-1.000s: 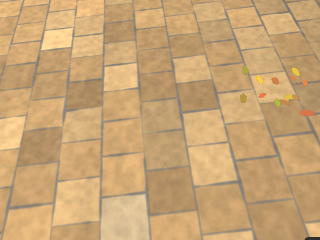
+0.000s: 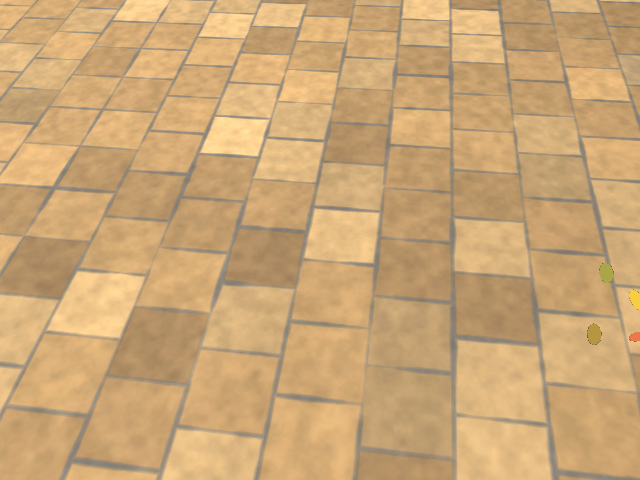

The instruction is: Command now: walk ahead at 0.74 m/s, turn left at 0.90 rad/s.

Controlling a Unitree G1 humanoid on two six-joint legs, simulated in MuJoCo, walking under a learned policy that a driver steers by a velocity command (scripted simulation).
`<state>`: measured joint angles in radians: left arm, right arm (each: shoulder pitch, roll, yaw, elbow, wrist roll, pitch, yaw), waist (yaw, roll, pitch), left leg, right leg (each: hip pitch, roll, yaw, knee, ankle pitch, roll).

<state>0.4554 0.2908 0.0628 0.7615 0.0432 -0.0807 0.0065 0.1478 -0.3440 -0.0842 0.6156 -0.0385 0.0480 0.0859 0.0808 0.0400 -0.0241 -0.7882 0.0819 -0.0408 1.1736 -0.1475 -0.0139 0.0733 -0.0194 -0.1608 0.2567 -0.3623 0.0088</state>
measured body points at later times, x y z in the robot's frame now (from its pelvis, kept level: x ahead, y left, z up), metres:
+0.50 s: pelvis +0.37 +0.15 +0.00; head +0.38 +0.16 +0.44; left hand +0.43 +0.42 -0.13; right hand +0.44 -0.11 -0.13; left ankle +0.24 +0.15 -0.73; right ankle +0.56 +0.02 -0.65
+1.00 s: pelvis +0.83 +0.23 +0.00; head +0.86 +0.22 +0.45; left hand +0.85 +0.52 -0.13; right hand +1.07 -0.01 -0.04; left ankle +1.05 +0.38 -0.70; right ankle +0.66 +0.18 -0.73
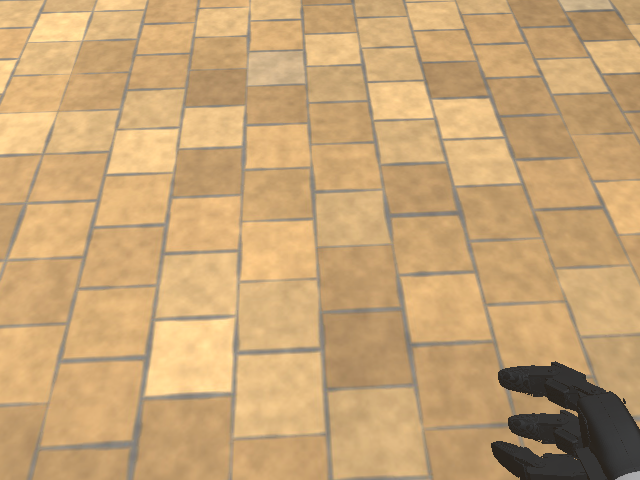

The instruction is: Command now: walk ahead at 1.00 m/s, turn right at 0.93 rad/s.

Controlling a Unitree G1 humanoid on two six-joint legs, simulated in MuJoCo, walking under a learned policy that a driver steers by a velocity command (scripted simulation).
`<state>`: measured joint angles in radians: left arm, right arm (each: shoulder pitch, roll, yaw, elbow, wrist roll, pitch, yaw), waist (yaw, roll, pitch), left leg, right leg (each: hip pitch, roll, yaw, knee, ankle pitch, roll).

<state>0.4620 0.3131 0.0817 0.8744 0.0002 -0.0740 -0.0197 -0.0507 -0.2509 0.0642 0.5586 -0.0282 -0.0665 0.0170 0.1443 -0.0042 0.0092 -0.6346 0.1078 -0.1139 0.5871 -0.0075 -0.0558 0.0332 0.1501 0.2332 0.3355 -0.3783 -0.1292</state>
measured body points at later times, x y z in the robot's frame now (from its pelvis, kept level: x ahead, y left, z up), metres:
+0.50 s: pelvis +0.44 -0.01 -0.03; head +0.47 -0.02 +0.42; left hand +0.78 +0.05 -0.07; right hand +0.22 -0.18 -0.15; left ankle +0.23 +0.20 -0.70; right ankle +0.54 -0.10 -0.74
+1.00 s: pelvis +0.89 -0.13 -0.04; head +0.91 -0.13 +0.41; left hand +0.98 +0.13 -0.16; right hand +0.96 -0.42 -0.15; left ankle +0.99 -0.13 -0.73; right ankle +0.62 -0.18 -0.59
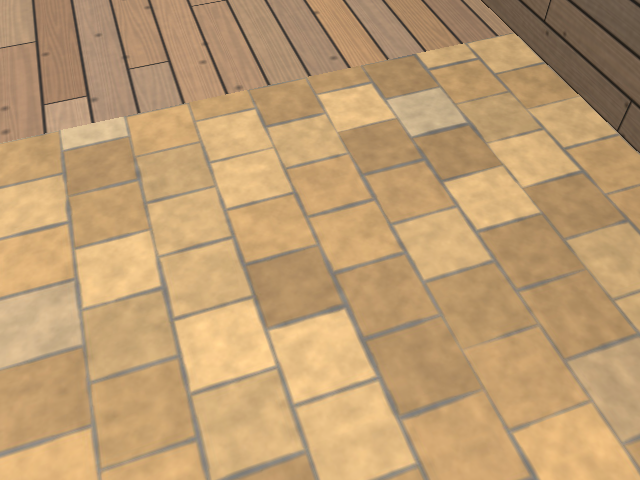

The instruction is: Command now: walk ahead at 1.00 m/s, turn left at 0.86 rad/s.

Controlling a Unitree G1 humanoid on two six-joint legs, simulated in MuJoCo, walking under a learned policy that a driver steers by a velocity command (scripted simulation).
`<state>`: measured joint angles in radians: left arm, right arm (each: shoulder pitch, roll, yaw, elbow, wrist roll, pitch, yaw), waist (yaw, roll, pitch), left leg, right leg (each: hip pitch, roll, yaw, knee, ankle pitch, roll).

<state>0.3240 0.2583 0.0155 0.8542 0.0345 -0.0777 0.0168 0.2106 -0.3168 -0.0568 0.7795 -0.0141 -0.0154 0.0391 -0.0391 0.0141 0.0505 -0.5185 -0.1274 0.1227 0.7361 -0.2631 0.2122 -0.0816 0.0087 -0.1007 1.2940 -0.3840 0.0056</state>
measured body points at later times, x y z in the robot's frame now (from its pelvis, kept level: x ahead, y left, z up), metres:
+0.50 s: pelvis +0.45 -0.01 +0.03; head +0.48 +0.00 +0.48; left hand +0.46 +0.30 -0.06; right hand +0.67 -0.25 -0.07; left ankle +0.29 +0.02 -0.58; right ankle +0.54 -0.12 -0.69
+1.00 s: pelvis +0.81 +0.25 +0.03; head +0.83 +0.26 +0.48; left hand +0.69 +0.50 -0.08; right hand +1.06 +0.12 -0.10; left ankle +0.78 +0.25 -0.69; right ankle +0.91 +0.12 -0.59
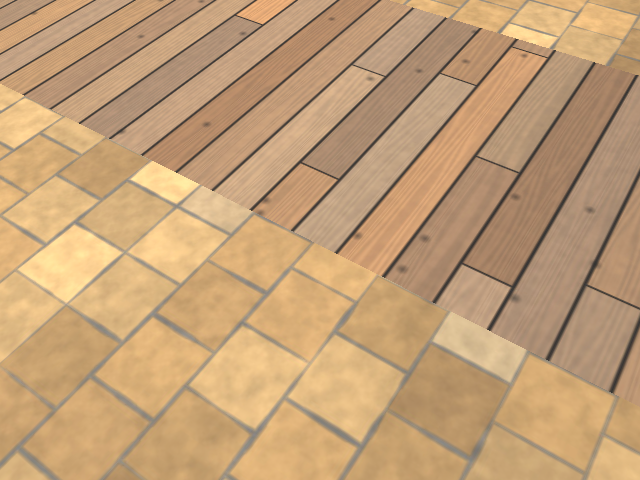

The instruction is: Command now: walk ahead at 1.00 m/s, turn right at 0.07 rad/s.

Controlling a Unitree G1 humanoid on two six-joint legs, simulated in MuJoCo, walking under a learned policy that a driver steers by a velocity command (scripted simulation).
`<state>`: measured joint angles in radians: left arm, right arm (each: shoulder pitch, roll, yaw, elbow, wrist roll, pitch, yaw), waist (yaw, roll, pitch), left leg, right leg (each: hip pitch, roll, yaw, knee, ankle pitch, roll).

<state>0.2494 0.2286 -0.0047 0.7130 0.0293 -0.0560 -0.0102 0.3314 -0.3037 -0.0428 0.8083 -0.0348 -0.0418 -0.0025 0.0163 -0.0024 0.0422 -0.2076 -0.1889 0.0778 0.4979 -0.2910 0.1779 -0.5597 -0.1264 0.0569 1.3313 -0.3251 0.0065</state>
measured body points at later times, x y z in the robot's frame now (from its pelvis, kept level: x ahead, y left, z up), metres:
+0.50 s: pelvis +0.46 -0.11 +0.01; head +0.48 -0.10 +0.46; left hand +0.53 +0.18 -0.12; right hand +0.61 -0.38 -0.04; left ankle +0.61 +0.04 -0.65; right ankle +0.42 -0.13 -0.72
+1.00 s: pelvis +0.87 -0.23 +0.00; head +0.91 -0.27 +0.45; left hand +1.24 -0.26 -0.05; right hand +0.65 -0.45 -0.11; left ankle +0.87 -0.06 -0.72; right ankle +0.94 -0.42 -0.68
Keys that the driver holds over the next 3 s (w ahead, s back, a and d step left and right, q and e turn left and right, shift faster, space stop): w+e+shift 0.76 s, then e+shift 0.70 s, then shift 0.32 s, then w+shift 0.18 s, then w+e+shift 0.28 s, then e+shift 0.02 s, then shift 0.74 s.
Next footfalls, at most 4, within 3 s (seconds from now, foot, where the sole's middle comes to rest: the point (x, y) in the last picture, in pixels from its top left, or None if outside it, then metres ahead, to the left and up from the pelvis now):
0.28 right None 0.46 -0.14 -0.76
0.68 left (383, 308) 0.90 -0.09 -0.76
1.08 right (529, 270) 1.01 -0.46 -0.76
1.48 left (509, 208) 1.23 -0.45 -0.76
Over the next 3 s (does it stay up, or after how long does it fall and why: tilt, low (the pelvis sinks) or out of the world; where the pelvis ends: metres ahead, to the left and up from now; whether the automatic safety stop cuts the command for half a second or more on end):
stays up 1.08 -0.74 0.01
